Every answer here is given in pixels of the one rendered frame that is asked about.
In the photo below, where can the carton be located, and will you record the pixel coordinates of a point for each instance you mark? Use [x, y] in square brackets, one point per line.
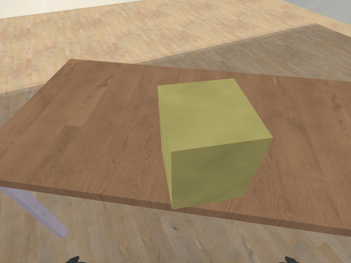
[212, 141]

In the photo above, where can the table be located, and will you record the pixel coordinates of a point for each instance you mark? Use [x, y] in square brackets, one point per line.
[93, 132]

